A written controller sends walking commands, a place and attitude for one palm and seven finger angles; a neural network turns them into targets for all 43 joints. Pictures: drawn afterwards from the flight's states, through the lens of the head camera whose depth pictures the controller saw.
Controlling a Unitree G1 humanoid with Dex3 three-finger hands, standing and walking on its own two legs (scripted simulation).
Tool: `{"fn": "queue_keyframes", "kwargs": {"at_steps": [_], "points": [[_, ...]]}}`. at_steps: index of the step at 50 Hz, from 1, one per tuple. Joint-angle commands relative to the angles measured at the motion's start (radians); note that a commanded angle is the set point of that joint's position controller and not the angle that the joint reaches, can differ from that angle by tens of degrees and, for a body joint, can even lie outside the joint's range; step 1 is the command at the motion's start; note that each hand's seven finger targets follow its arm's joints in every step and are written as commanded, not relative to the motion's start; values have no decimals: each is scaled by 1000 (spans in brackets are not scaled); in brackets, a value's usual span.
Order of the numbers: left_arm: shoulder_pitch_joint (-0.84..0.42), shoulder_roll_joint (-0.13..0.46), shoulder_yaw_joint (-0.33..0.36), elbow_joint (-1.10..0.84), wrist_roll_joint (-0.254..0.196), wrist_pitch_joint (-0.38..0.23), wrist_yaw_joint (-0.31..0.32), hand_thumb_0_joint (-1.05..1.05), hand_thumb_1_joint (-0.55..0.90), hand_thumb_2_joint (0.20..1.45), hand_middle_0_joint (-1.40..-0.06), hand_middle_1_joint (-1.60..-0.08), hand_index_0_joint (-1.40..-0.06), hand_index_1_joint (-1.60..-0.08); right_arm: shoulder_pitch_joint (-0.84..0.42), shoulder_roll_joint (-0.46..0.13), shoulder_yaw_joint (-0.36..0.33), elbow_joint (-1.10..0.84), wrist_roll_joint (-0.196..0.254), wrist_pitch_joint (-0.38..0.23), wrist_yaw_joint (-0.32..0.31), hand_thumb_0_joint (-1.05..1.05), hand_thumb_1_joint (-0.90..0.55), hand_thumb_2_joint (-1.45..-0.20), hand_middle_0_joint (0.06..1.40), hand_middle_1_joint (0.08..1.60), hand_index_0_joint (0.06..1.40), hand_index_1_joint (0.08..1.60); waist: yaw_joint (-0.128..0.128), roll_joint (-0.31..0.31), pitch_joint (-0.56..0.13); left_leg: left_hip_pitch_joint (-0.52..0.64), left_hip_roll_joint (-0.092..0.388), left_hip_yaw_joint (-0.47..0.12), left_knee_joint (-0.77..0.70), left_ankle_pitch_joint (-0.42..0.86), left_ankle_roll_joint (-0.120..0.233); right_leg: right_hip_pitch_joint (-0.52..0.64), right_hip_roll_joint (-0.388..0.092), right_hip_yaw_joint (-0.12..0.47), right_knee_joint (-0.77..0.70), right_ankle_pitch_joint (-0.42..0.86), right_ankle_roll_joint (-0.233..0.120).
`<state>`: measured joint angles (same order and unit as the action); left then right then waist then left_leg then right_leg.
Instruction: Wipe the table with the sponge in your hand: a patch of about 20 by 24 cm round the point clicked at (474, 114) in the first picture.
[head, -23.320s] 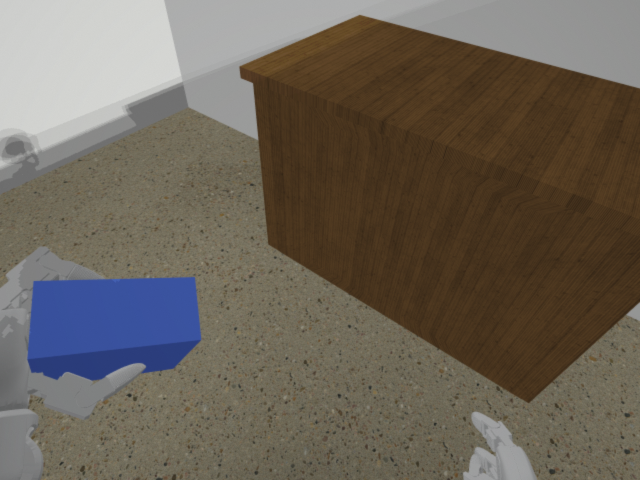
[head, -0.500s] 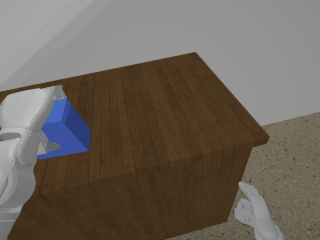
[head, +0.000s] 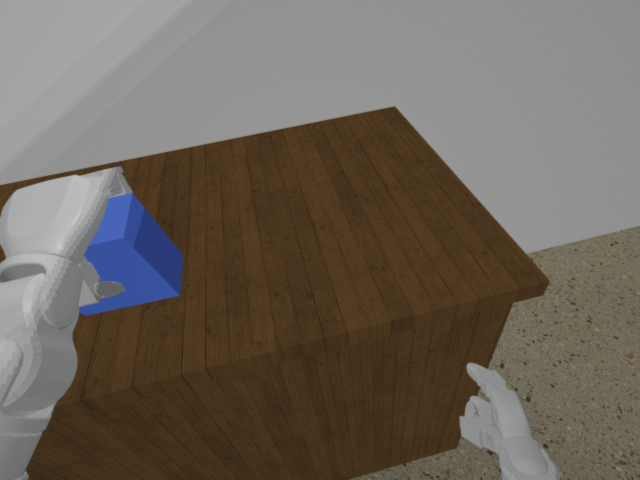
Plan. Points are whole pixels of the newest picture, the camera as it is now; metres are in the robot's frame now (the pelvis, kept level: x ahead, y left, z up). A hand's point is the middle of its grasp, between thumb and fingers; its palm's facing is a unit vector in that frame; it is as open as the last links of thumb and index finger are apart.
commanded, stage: move the sponge above the wiping area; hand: left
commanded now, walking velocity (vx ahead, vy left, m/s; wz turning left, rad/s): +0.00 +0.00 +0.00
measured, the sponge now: (117, 268) +0.27 +0.30 +0.16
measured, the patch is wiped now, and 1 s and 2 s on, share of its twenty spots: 0.00 0.00 0.05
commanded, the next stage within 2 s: none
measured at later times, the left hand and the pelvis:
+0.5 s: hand (98, 243) +0.27 +0.31 +0.20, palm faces +0.22 -0.03 -0.98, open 10.4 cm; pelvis +0.00 +0.01 +0.00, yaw +1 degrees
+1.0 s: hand (111, 257) +0.28 +0.31 +0.17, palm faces +0.12 -0.04 -0.99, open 10.4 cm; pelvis +0.01 +0.00 +0.00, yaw +1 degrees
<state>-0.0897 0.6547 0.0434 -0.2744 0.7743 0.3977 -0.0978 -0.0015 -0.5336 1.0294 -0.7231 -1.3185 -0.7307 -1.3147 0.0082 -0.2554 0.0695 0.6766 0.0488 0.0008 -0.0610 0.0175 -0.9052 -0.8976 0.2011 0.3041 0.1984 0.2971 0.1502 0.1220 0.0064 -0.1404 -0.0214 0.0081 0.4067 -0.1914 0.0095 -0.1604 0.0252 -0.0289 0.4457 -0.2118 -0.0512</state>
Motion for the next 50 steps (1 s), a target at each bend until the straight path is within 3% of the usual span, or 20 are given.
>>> {"fn": "queue_keyframes", "kwargs": {"at_steps": [1,4,6,9,10,12,14,15,17,19,21,26,32,34,38,39,41,42,44,50], "points": [[-105,161,121,-122,-12,52,-9,0,100,1300,-1200,-1600,-1200,-1600,-225,-98,-35,-214,18,-31,-1,0,-900,-900,200,300,200,300,-7,-108,-157,-24,5,-57,-48,142,14,53,-42,86,-72,112,-4],[-95,116,73,-170,-8,71,-37,0,100,1300,-1200,-1600,-1200,-1600,-268,-87,-24,-243,30,-32,-3,0,-900,-900,200,300,200,300,-20,-88,-151,-17,6,-59,-50,99,20,21,-31,94,-78,63,-6],[-148,163,77,-176,17,59,-37,0,100,1300,-1200,-1600,-1200,-1600,-222,-102,-31,-235,23,-31,-13,0,-900,-900,200,300,200,300,-32,-108,-171,-14,5,-62,-49,78,26,24,-37,74,-72,39,2],[-325,271,124,-261,86,36,-17,0,100,1300,-1200,-1600,-1200,-1600,-272,-93,-18,-242,13,-50,-28,0,-900,-900,200,300,200,300,-19,-36,-228,22,-5,-82,-56,71,30,41,-21,118,-67,-5,-20],[-380,305,137,-248,113,20,-3,0,100,1300,-1200,-1600,-1200,-1600,-228,-103,-26,-228,-3,-55,-35,0,-900,-900,200,300,200,300,-15,-24,-268,28,-10,-79,-49,106,33,74,-30,91,-57,17,-22],[-442,302,123,-202,157,-11,19,0,100,1300,-1200,-1600,-1200,-1600,-213,-97,-27,-200,-10,-59,-36,0,-900,-900,200,300,200,300,-20,12,-269,59,-13,-90,-58,142,28,73,-21,89,-74,34,-29],[-451,343,181,-258,147,-46,48,0,100,1300,-1200,-1600,-1200,-1600,-243,-81,-24,-204,-7,-81,-36,0,-900,-900,200,300,200,300,4,73,-303,90,-14,-105,-58,169,27,99,-8,137,-73,51,-50],[-436,315,170,-221,131,-58,60,0,100,1300,-1200,-1600,-1200,-1600,-207,-81,-28,-187,-15,-82,-37,0,-900,-900,200,300,200,300,-1,44,-305,90,-13,-93,-58,196,26,114,-16,99,-72,85,-45],[-381,253,141,-160,96,-57,65,0,100,1300,-1200,-1600,-1200,-1600,-207,-77,-31,-173,-10,-74,-27,0,-900,-900,200,300,200,300,-6,31,-262,82,-8,-95,-68,205,15,99,-22,91,-90,102,-38],[-341,248,163,-61,79,-12,62,0,100,1300,-1200,-1600,-1200,-1600,-246,-81,-27,-168,4,-69,-19,0,-900,-900,200,300,200,300,5,17,-187,39,-7,-98,-79,174,8,73,-17,123,-100,77,-48],[-290,198,122,-30,59,22,40,0,100,1300,-1200,-1600,-1200,-1600,-218,-94,-36,-164,5,-47,-10,0,-900,-900,200,300,200,300,-5,-48,-182,11,-1,-78,-77,179,7,79,-32,83,-93,109,-27],[-214,99,13,-34,51,67,-35,0,100,1300,-1200,-1600,-1200,-1600,-217,-101,-32,-206,19,-27,-4,0,-900,-900,200,300,200,300,-28,-106,-184,-2,4,-65,-71,139,19,53,-32,54,-86,99,-9],[-339,245,84,-122,144,27,-38,0,100,1300,-1200,-1600,-1200,-1600,-210,-108,-31,-212,0,-25,-13,0,-900,-900,200,300,200,300,-28,-76,-266,30,-11,-75,-52,169,33,84,-26,72,-65,97,-17],[-418,310,150,-204,151,-21,-4,0,100,1300,-1200,-1600,-1200,-1600,-234,-90,-23,-223,-2,-48,-20,0,-900,-900,200,300,200,300,-10,-22,-297,65,-12,-91,-54,176,35,96,-12,114,-71,83,-35],[-373,280,173,-113,130,-77,60,0,100,1300,-1200,-1600,-1200,-1600,-171,-83,-38,-179,-9,-56,-22,0,-900,-900,200,300,200,300,-11,-16,-267,80,-14,-84,-50,243,26,96,-17,92,-90,143,-35],[-371,279,181,-122,119,-67,69,0,100,1300,-1200,-1600,-1200,-1600,-211,-80,-32,-187,-1,-64,-20,0,-900,-900,200,300,200,300,-1,19,-251,84,-18,-87,-51,235,25,88,-9,128,-98,132,-47],[-334,239,159,-39,101,-45,82,0,100,1300,-1200,-1600,-1200,-1600,-175,-91,-44,-163,-2,-54,-12,0,-900,-900,200,300,200,300,-9,1,-227,54,-12,-74,-54,240,16,91,-23,90,-95,153,-35],[-335,191,112,-12,94,-24,75,0,100,1300,-1200,-1600,-1200,-1600,-183,-97,-44,-165,-1,-47,-8,0,-900,-900,200,300,200,300,-16,-9,-218,40,-11,-70,-57,233,12,90,-28,81,-95,163,-31],[-299,180,106,19,91,24,56,0,100,1300,-1200,-1600,-1200,-1600,-231,-98,-40,-176,11,-44,-4,0,-900,-900,200,300,200,300,-9,-27,-187,21,-13,-68,-56,211,14,75,-23,116,-95,151,-39],[-235,140,18,-12,87,60,-43,0,100,1300,-1200,-1600,-1200,-1600,-209,-116,-40,-207,15,-20,-8,0,-900,-900,200,300,200,300,-38,-99,-223,12,-12,-53,-35,182,35,80,-35,70,-75,163,-10]]}}
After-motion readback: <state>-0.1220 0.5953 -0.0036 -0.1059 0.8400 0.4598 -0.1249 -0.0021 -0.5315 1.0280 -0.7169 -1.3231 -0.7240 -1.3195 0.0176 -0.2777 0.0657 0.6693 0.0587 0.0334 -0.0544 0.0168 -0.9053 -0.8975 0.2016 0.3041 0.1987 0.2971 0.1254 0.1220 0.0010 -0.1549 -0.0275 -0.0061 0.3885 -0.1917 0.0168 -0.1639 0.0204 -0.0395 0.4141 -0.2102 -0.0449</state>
